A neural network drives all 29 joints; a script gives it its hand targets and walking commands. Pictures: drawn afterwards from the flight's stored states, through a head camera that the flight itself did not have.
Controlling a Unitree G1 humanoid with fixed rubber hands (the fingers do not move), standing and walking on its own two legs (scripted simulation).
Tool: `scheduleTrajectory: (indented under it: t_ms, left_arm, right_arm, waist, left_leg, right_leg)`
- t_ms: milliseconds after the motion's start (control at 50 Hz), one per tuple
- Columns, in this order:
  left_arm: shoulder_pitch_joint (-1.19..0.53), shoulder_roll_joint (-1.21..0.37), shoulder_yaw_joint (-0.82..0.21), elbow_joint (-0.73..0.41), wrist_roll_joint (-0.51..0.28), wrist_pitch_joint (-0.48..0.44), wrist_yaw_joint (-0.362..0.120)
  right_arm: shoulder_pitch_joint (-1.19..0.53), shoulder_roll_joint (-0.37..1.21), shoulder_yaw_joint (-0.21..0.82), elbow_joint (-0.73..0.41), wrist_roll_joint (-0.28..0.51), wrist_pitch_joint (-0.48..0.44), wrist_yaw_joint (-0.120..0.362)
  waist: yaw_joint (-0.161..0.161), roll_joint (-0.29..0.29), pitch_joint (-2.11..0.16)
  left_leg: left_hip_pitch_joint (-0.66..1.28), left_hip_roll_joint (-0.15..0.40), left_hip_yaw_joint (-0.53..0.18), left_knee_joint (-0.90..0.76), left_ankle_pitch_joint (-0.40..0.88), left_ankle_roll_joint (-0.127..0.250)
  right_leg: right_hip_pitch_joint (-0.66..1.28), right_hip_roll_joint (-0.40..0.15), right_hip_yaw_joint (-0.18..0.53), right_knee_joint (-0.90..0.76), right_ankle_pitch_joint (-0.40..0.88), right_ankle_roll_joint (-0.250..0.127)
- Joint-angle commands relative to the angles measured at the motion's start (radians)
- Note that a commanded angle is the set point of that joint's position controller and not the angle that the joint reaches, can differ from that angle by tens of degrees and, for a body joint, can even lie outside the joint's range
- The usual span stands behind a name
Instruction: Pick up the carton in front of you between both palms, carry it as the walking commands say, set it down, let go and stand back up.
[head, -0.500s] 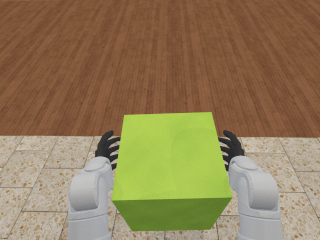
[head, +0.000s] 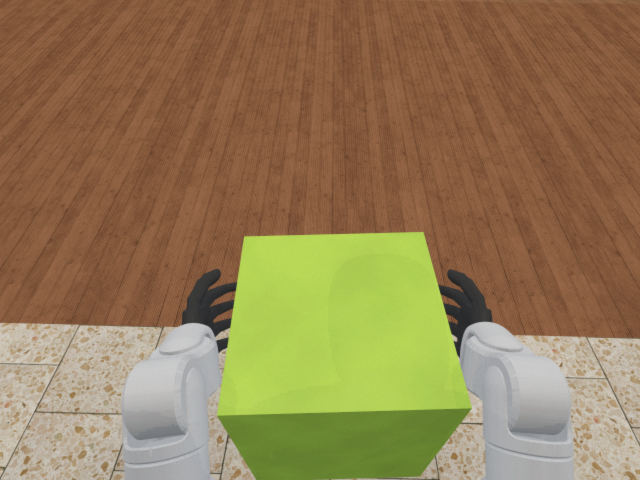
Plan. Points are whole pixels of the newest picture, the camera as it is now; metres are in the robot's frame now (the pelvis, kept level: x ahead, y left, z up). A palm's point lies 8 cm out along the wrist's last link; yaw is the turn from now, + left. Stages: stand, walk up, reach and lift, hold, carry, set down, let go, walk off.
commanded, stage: carry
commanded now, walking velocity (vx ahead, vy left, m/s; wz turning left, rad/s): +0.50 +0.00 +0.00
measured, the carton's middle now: (336, 362) +0.25 +0.00 +0.02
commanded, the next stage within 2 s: none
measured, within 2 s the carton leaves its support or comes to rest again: neither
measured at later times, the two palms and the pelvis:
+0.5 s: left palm (261, 161) +0.57 +0.12 +0.10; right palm (438, 158) +0.59 -0.17 +0.09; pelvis +0.33 -0.05 +0.01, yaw +4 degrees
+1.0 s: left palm (264, 39) +0.98 +0.16 +0.14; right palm (396, 42) +0.97 -0.14 +0.14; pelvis +0.66 +0.00 +0.00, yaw +1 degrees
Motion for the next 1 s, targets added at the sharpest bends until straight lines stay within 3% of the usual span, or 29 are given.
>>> scheduleTrajectory:
  t_ms: [0,40,160,240,280,300,320,340,360,380,420,460,500,600,660,780,800,820,840,860,880,900,920,940,980]
  left_arm:
    - [-0.391,-0.914,-0.736,-0.079,-0.324,-0.047,-0.214]
    - [-0.37,-0.939,-0.74,-0.08,-0.307,-0.075,-0.213]
    - [-0.274,-0.889,-0.742,-0.08,-0.267,-0.097,-0.196]
    - [-0.32,-0.838,-0.758,-0.15,-0.3,-0.078,-0.197]
    - [-0.331,-0.81,-0.751,-0.173,-0.321,-0.061,-0.197]
    - [-0.313,-0.794,-0.739,-0.17,-0.322,-0.052,-0.195]
    - [-0.304,-0.782,-0.727,-0.167,-0.322,-0.043,-0.194]
    - [-0.297,-0.761,-0.716,-0.161,-0.318,-0.037,-0.191]
    - [-0.31,-0.737,-0.704,-0.14,-0.325,-0.032,-0.19]
    - [-0.289,-0.759,-0.699,-0.121,-0.331,-0.027,-0.191]
    - [-0.315,-0.835,-0.72,-0.137,-0.343,-0.032,-0.202]
    - [-0.351,-0.894,-0.731,-0.143,-0.348,-0.043,-0.212]
    - [-0.357,-0.914,-0.749,-0.153,-0.354,-0.048,-0.222]
    - [-0.365,-0.849,-0.755,-0.172,-0.357,-0.052,-0.228]
    - [-0.378,-0.782,-0.735,-0.182,-0.353,-0.036,-0.215]
    - [-0.597,-0.598,-0.668,-0.185,-0.363,0.011,-0.147]
    - [-0.641,-0.566,-0.655,-0.164,-0.362,0.02,-0.131]
    - [-0.68,-0.531,-0.638,-0.133,-0.353,0.031,-0.113]
    - [-0.729,-0.487,-0.619,-0.108,-0.344,0.04,-0.094]
    - [-0.766,-0.466,-0.604,-0.087,-0.342,0.05,-0.08]
    - [-0.806,-0.454,-0.595,-0.047,-0.35,0.053,-0.069]
    - [-0.841,-0.498,-0.574,-0.038,-0.363,0.047,-0.063]
    - [-0.869,-0.544,-0.566,-0.002,-0.368,0.048,-0.06]
    - [-0.912,-0.572,-0.547,0.043,-0.363,0.045,-0.056]
    - [-0.959,-0.663,-0.524,0.064,-0.345,0.029,-0.056]
  right_arm:
    - [-0.437,0.991,0.702,-0.155,0.343,-0.048,0.188]
    - [-0.441,0.994,0.727,-0.171,0.358,-0.07,0.201]
    - [-0.338,0.893,0.717,-0.166,0.343,-0.081,0.212]
    - [-0.315,0.842,0.696,-0.197,0.32,-0.066,0.199]
    - [-0.327,0.822,0.69,-0.221,0.316,-0.049,0.187]
    - [-0.334,0.814,0.692,-0.234,0.316,-0.038,0.181]
    - [-0.325,0.802,0.688,-0.239,0.312,-0.027,0.175]
    - [-0.345,0.78,0.681,-0.254,0.311,-0.015,0.171]
    - [-0.345,0.774,0.685,-0.264,0.316,-0.005,0.168]
    - [-0.352,0.775,0.682,-0.24,0.319,0.001,0.165]
    - [-0.36,0.849,0.689,-0.211,0.315,-0.006,0.169]
    - [-0.367,0.917,0.707,-0.202,0.318,-0.019,0.177]
    - [-0.349,0.951,0.708,-0.184,0.31,-0.034,0.181]
    - [-0.356,0.918,0.706,-0.202,0.296,-0.044,0.17]
    - [-0.387,0.858,0.699,-0.226,0.307,-0.025,0.16]
    - [-0.618,0.674,0.644,-0.248,0.352,0.03,0.115]
    - [-0.644,0.632,0.617,-0.225,0.351,0.039,0.101]
    - [-0.648,0.585,0.584,-0.176,0.339,0.047,0.086]
    - [-0.666,0.535,0.548,-0.136,0.326,0.053,0.071]
    - [-0.701,0.48,0.513,-0.099,0.315,0.057,0.056]
    - [-0.74,0.489,0.506,-0.066,0.325,0.062,0.047]
    - [-0.81,0.517,0.528,-0.079,0.348,0.06,0.046]
    - [-0.849,0.557,0.536,-0.094,0.369,0.057,0.046]
    - [-0.925,0.596,0.544,-0.097,0.395,0.055,0.05]
    - [-1.069,0.678,0.555,-0.099,0.431,0.043,0.067]
  waist:
    - [-0.016,0.105,-0.224]
    - [-0.015,0.134,-0.201]
    - [-0.014,0.176,-0.097]
    - [-0.021,0.221,-0.032]
    - [-0.009,0.206,-0.041]
    - [0.007,0.172,-0.08]
    - [0.023,0.125,-0.156]
    - [0.045,-0.046,-0.244]
    - [0.029,-0.295,-0.283]
    - [0.035,-0.232,-0.266]
    - [0.022,-0.071,-0.238]
    - [0.017,-0.011,-0.212]
    - [0.017,-0.036,-0.207]
    - [0.018,-0.076,-0.102]
    - [0.021,-0.086,-0.058]
    - [0.042,-0.1,-0.013]
    - [0.022,-0.096,-0.053]
    - [-0.028,-0.038,-0.13]
    - [-0.078,0.08,-0.231]
    - [-0.069,0.38,-0.321]
    - [-0.046,0.372,-0.31]
    - [-0.051,0.288,-0.308]
    - [-0.059,0.153,-0.291]
    - [-0.053,0.068,-0.264]
    - [-0.027,0.12,-0.274]
  left_leg:
    - [0.56,0.333,-0.5,-0.34,0.17,0.077]
    - [0.5,0.292,-0.386,-0.388,0.114,0.04]
    - [0.545,0.209,-0.18,-0.396,0.328,0.035]
    - [0.545,0.201,-0.124,-0.373,0.368,0.016]
    - [0.507,0.193,-0.082,-0.263,0.463,-0.006]
    - [0.464,0.162,-0.028,-0.129,0.539,-0.032]
    - [0.358,0.118,-0.01,0.056,0.49,-0.066]
    - [0.147,0.059,-0.03,0.317,0.238,-0.101]
    - [-0.119,-0.058,-0.085,0.576,-0.213,-0.124]
    - [-0.228,-0.02,-0.2,0.72,-0.257,-0.091]
    - [-0.23,0.071,-0.256,0.696,-0.188,-0.062]
    - [-0.154,0.101,-0.244,0.532,-0.103,-0.07]
    - [-0.113,0.081,-0.196,0.406,-0.08,-0.067]
    - [-0.132,0.064,-0.112,0.113,0.076,-0.087]
    - [-0.131,0.043,-0.077,0.03,0.124,-0.084]
    - [-0.081,0.001,-0.039,-0.03,0.112,-0.051]
    - [0.025,-0.026,-0.02,-0.049,0.089,-0.038]
    - [0.227,-0.073,0.01,-0.099,0.035,-0.019]
    - [0.495,0.053,-0.174,-0.118,-0.017,0.02]
    - [0.721,0.316,-0.66,-0.197,0.012,0.123]
    - [0.797,0.356,-0.777,-0.251,0.222,0.186]
    - [0.767,0.347,-0.685,-0.204,0.321,0.192]
    - [0.694,0.316,-0.609,-0.176,0.378,0.141]
    - [0.603,0.28,-0.516,-0.19,0.394,0.091]
    - [0.518,0.265,-0.413,-0.233,0.239,0.063]
  right_leg:
    - [-0.503,-0.038,0.082,0.298,0.148,-0.041]
    - [-0.457,-0.029,0.044,0.174,0.205,-0.034]
    - [-0.451,0.019,-0.068,-0.194,0.367,-0.023]
    - [-0.37,0.048,-0.137,-0.335,0.426,-0.037]
    - [-0.228,0.075,-0.177,-0.383,0.425,-0.052]
    - [-0.087,0.111,-0.217,-0.417,0.408,-0.059]
    - [0.14,0.107,-0.198,-0.404,0.355,-0.068]
    - [0.349,-0.094,0.122,-0.462,0.195,-0.126]
    - [0.487,-0.318,0.566,-0.604,0.18,-0.238]
    - [0.479,-0.337,0.596,-0.648,0.259,-0.274]
    - [0.371,-0.299,0.393,-0.609,0.405,-0.196]
    - [0.242,-0.251,0.248,-0.66,0.364,-0.158]
    - [0.194,-0.224,0.154,-0.683,0.371,-0.149]
    - [0.193,-0.17,0.024,-0.732,0.386,-0.157]
    - [0.219,-0.157,-0.014,-0.704,0.497,-0.15]
    - [0.273,-0.141,-0.048,-0.575,0.677,-0.143]
    - [0.261,-0.127,-0.078,-0.468,0.8,-0.129]
    - [0.202,-0.08,-0.129,-0.26,0.866,-0.099]
    - [0.002,-0.028,-0.119,-0.004,0.695,-0.055]
    - [-0.306,0.111,-0.081,0.313,0.259,-0.008]
    - [-0.498,0.157,0.026,0.512,-0.015,-0.026]
    - [-0.558,0.091,0.074,0.591,-0.003,-0.068]
    - [-0.571,0.06,0.107,0.578,0.035,-0.077]
    - [-0.528,0.026,0.123,0.509,0.117,-0.091]
    - [-0.496,0.004,0.102,0.447,0.175,-0.084]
